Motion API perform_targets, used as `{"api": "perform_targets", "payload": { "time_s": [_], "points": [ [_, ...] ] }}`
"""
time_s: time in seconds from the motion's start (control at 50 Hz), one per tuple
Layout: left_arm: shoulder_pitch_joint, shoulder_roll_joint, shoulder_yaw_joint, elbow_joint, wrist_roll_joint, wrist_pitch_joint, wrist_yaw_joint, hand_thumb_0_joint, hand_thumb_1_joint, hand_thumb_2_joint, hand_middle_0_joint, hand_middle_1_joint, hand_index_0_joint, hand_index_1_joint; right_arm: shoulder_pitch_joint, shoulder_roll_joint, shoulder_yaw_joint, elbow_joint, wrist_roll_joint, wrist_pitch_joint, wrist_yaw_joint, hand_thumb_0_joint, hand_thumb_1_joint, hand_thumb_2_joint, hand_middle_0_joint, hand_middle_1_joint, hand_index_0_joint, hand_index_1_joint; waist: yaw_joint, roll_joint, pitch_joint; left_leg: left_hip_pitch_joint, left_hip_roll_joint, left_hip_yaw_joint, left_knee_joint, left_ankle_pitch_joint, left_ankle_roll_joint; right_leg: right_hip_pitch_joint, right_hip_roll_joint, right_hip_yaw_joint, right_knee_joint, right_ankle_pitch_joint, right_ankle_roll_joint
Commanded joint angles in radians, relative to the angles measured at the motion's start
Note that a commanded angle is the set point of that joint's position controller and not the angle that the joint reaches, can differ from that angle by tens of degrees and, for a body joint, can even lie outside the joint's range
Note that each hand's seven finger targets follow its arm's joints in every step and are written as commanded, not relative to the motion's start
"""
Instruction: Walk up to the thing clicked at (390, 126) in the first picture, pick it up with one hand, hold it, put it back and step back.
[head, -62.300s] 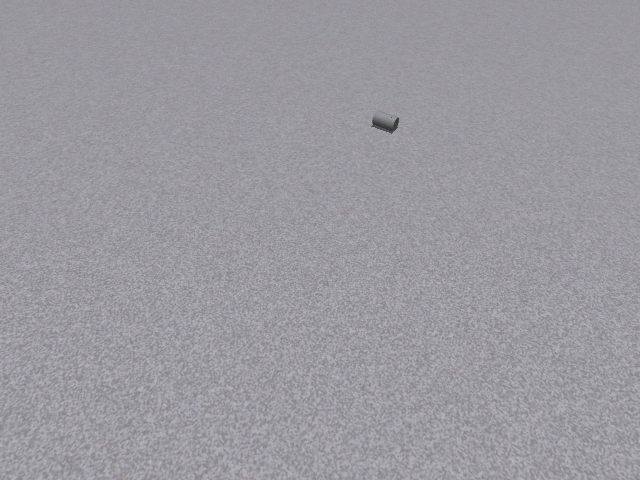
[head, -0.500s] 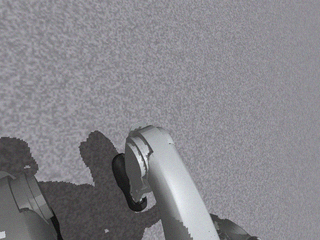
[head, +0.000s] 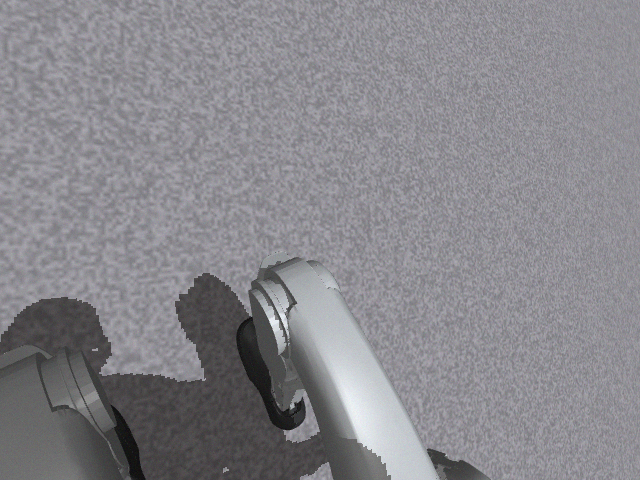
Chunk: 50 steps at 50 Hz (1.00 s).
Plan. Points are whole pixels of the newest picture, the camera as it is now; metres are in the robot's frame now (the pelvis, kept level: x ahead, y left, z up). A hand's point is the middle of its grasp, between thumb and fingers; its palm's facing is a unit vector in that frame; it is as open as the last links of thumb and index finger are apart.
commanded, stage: approach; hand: left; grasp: from above
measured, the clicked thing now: out of the picture +0.46 +0.49 -0.31
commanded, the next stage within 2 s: close in in 0.40 s
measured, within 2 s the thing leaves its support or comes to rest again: neither
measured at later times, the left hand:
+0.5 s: hand out of the picture +0.46 +0.42 -0.19, palm faces +0.14 -0.38 -0.91, open 14.2 cm
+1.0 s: hand out of the picture +0.48 +0.42 -0.20, palm faces +0.29 -0.42 -0.86, open 11.3 cm
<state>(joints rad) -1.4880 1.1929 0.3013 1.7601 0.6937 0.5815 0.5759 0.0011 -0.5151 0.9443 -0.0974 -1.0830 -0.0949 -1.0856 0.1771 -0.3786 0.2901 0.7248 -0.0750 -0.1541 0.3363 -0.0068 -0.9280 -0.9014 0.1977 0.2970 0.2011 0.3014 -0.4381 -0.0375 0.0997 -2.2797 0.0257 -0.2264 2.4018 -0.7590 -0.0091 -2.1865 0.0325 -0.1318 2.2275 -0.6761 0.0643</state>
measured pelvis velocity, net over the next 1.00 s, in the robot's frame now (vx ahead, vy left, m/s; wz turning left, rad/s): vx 0.00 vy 0.00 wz -0.03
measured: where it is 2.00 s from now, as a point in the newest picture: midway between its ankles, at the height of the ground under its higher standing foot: (208, 436)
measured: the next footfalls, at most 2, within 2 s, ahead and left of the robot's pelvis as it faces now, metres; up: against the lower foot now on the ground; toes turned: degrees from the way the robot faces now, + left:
none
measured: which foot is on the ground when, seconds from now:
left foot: down 0.00-1.00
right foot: down 0.00-1.00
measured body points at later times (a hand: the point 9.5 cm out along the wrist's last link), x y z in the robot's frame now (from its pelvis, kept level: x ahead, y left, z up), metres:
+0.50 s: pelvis +0.00 +0.00 +0.01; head +0.31 +0.12 +0.31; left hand +0.46 +0.44 -0.14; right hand +0.04 -0.27 -0.04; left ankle +0.05 +0.12 -0.32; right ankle +0.11 -0.13 -0.32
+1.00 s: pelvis +0.00 +0.00 +0.00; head +0.31 +0.13 +0.30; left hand +0.46 +0.44 -0.15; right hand +0.01 -0.26 -0.04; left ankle +0.05 +0.13 -0.32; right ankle +0.11 -0.13 -0.32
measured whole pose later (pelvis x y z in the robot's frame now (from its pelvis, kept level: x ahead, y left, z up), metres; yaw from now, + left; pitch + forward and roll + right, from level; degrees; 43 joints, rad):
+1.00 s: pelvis +0.00 +0.00 +0.00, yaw -1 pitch +37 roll -15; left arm -1.50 1.18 0.47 1.56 0.62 0.55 0.69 0.00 0.10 0.90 -0.21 -0.54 -0.21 -0.53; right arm 0.18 -0.37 0.31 0.69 -0.08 -0.16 0.35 -0.01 -0.91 -0.90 0.20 0.30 0.20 0.30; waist -0.42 -0.12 0.12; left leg -2.30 0.03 -0.26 2.39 -0.76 -0.03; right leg -2.20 0.04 -0.16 2.21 -0.67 0.05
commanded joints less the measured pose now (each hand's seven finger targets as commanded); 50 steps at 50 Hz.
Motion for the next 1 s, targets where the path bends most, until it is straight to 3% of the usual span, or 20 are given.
{"api": "perform_targets", "payload": {
  "time_s": [0.0,0.08,0.12,0.24,0.32,0.42,0.54,0.6,0.66,0.7,0.76,0.84,0.86,0.92,0.96,0.98],
  "points": [
    [-0.197,0.207,-0.04,-0.125,0.083,-0.041,0.029,0.0,-0.555,0.973,-0.087,-1.083,-0.077,-1.099,0.215,-0.36,-0.064,0.057,-0.031,-0.003,-0.038,0.0,-0.924,-0.907,0.2,0.3,0.2,0.3,-0.054,0.456,-0.566,0.461,0.019,0.06,-0.287,0.219,0.025,0.37,0.04,-0.096,-0.175,0.249,-0.073],
    [-0.211,0.31,-0.003,-0.182,0.09,-0.087,0.076,0.0,-0.593,0.998,-0.076,-1.078,-0.058,-1.102,0.197,-0.359,-0.037,0.043,-0.043,-0.016,-0.058,0.0,-0.927,-0.908,0.2,0.301,0.2,0.301,-0.028,0.49,-0.65,0.49,0.025,0.091,-0.271,0.278,0.022,0.447,0.042,-0.088,-0.18,0.291,-0.076],
    [-0.207,0.322,0.005,-0.21,0.062,-0.101,0.097,0.0,-0.609,1.008,-0.073,-1.067,-0.05,-1.095,0.166,-0.361,-0.026,0.018,-0.045,-0.025,-0.064,0.0,-0.93,-0.909,0.2,0.301,0.2,0.301,-0.024,0.52,-0.688,0.498,0.031,0.106,-0.264,0.302,0.019,0.495,0.044,-0.081,-0.184,0.321,-0.072],
    [-0.228,0.327,0.029,-0.238,0.031,-0.098,0.146,0.0,-0.594,0.988,-0.071,-1.052,-0.05,-1.076,0.17,-0.352,-0.01,0.011,-0.041,-0.024,-0.063,0.0,-0.929,-0.908,0.2,0.3,0.199,0.3,-0.016,0.605,-0.75,0.595,0.048,0.108,-0.25,0.379,0.004,0.511,0.038,-0.094,-0.195,0.374,-0.063],
    [-0.229,0.298,0.03,-0.25,0.019,-0.076,0.175,0.0,-0.593,0.982,-0.072,-1.057,-0.053,-1.08,0.17,-0.353,-0.021,0.011,-0.033,-0.02,-0.05,0.0,-0.93,-0.908,0.199,0.3,0.199,0.3,-0.018,0.609,-0.748,0.606,0.052,0.102,-0.242,0.388,0.003,0.487,0.042,-0.105,-0.197,0.388,-0.057],
    [-0.202,0.221,0.036,-0.208,-0.003,-0.059,0.191,0.0,-0.574,0.971,-0.073,-1.061,-0.059,-1.079,0.18,-0.348,-0.04,0.023,-0.018,-0.012,-0.029,0.0,-0.931,-0.908,0.199,0.3,0.199,0.3,-0.024,0.579,-0.676,0.62,0.056,0.087,-0.242,0.385,-0.004,0.414,0.046,-0.13,-0.183,0.382,-0.055],
    [-0.188,0.146,0.013,-0.187,-0.03,-0.036,0.145,0.0,-0.55,0.955,-0.07,-1.083,-0.066,-1.091,0.187,-0.337,-0.056,0.033,-0.002,-0.009,-0.011,0.0,-0.928,-0.909,0.2,0.301,0.2,0.301,-0.029,0.527,-0.598,0.571,0.046,0.068,-0.252,0.358,0.002,0.337,0.046,-0.133,-0.171,0.356,-0.053],
    [-0.155,0.122,-0.011,-0.152,-0.013,-0.029,0.113,0.0,-0.54,0.952,-0.072,-1.084,-0.07,-1.091,0.196,-0.341,-0.066,0.038,-0.003,-0.009,-0.006,0.0,-0.925,-0.907,0.2,0.301,0.2,0.301,-0.037,0.48,-0.556,0.529,0.042,0.062,-0.25,0.314,0.009,0.327,0.048,-0.129,-0.163,0.326,-0.053],
    [-0.155,0.14,-0.008,-0.138,0.0,-0.034,0.11,0.0,-0.54,0.957,-0.074,-1.086,-0.072,-1.094,0.197,-0.351,-0.071,0.045,-0.011,-0.012,-0.006,0.0,-0.921,-0.906,0.2,0.3,0.2,0.3,-0.041,0.472,-0.542,0.523,0.04,0.042,-0.266,0.264,0.01,0.308,0.047,-0.131,-0.164,0.287,-0.06],
    [-0.158,0.155,-0.004,-0.149,0.005,-0.043,0.114,0.0,-0.38,0.9,-0.2,-0.926,-0.2,-0.934,0.197,-0.353,-0.071,0.041,-0.014,-0.01,-0.008,0.0,-0.9,-0.9,0.2,0.3,0.2,0.3,-0.043,0.468,-0.552,0.537,0.038,0.031,-0.28,0.252,0.008,0.307,0.044,-0.134,-0.162,0.273,-0.065],
    [-0.176,0.176,0.01,-0.198,-0.005,-0.058,0.136,0.0,-0.14,0.9,-0.2,-0.686,-0.2,-0.694,0.205,-0.353,-0.059,0.032,-0.018,-0.01,-0.007,0.0,-0.9,-0.9,0.2,0.3,0.2,0.3,-0.039,0.505,-0.604,0.585,0.043,0.03,-0.279,0.307,0.001,0.346,0.04,-0.132,-0.155,0.312,-0.068],
    [-0.255,0.253,0.057,-0.302,-0.025,-0.062,0.176,0.0,0.18,0.9,-0.2,-0.366,-0.2,-0.374,0.204,-0.354,-0.054,0.006,-0.017,-0.005,-0.004,0.0,-0.9,-0.9,0.2,0.3,0.2,0.3,-0.002,0.621,-0.708,0.659,0.047,0.045,-0.28,0.367,-0.008,0.379,0.035,-0.119,-0.158,0.349,-0.073],
    [-0.308,0.285,0.079,-0.373,-0.023,-0.065,0.184,0.0,0.26,0.9,-0.2,-0.3,-0.2,-0.3,0.206,-0.364,-0.063,-0.001,-0.012,-0.003,-0.001,0.0,-0.9,-0.9,0.2,0.3,0.2,0.3,0.019,0.672,-0.779,0.702,0.05,0.055,-0.277,0.397,-0.014,0.4,0.033,-0.118,-0.159,0.363,-0.074],
    [-0.37,0.319,0.113,-0.459,-0.013,-0.057,0.187,0.0,0.5,0.9,-0.2,-0.3,-0.2,-0.3,0.21,-0.36,-0.082,0.005,-0.005,-0.003,0.004,0.0,-0.9,-0.9,0.2,0.3,0.2,0.3,0.057,0.79,-0.885,0.775,0.049,0.088,-0.271,0.468,-0.022,0.421,0.031,-0.108,-0.171,0.402,-0.073],
    [-0.416,0.322,0.111,-0.521,0.009,-0.045,0.154,0.0,0.66,0.9,-0.2,-0.3,-0.2,-0.3,0.23,-0.338,-0.104,0.014,0.009,0.003,0.008,0.0,-0.9,-0.9,0.2,0.3,0.2,0.3,0.085,0.861,-0.936,0.816,0.047,0.105,-0.274,0.487,-0.024,0.406,0.034,-0.098,-0.181,0.403,-0.076],
    [-0.46,0.339,0.12,-0.619,0.028,-0.039,0.129,0.0,0.74,0.9,-0.2,-0.3,-0.2,-0.3,0.24,-0.335,-0.118,0.014,0.022,0.007,0.012,0.0,-0.9,-0.9,0.2,0.3,0.2,0.3,0.115,0.914,-0.996,0.856,0.045,0.112,-0.265,0.536,-0.025,0.405,0.033,-0.092,-0.178,0.427,-0.076]
  ]
}}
